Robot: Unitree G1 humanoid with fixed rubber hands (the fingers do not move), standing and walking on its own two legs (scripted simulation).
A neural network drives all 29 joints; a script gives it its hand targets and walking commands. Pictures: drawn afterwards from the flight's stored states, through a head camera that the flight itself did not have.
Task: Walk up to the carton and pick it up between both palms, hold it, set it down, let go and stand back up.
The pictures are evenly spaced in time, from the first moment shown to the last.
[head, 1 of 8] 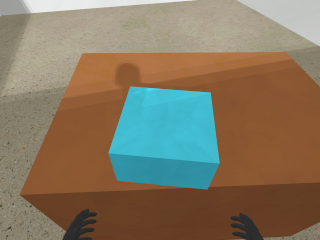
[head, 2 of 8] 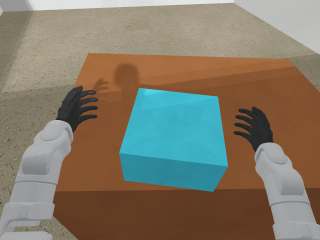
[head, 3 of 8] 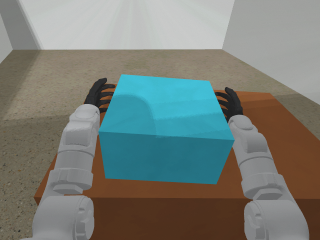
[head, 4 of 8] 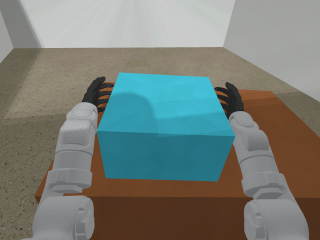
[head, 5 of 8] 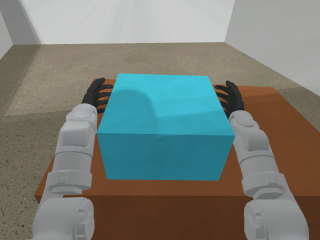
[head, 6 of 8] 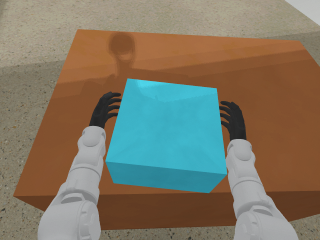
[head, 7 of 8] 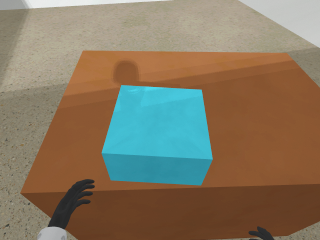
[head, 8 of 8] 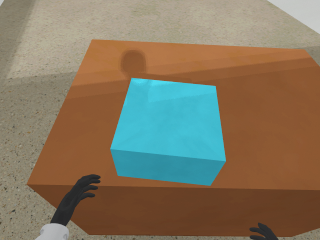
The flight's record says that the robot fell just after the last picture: no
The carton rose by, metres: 0.18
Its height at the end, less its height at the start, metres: +0.00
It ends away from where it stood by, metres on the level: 0.03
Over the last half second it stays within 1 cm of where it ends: yes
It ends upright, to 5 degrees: yes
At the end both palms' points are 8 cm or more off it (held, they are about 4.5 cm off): yes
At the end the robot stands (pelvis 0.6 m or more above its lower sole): yes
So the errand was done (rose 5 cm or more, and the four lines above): yes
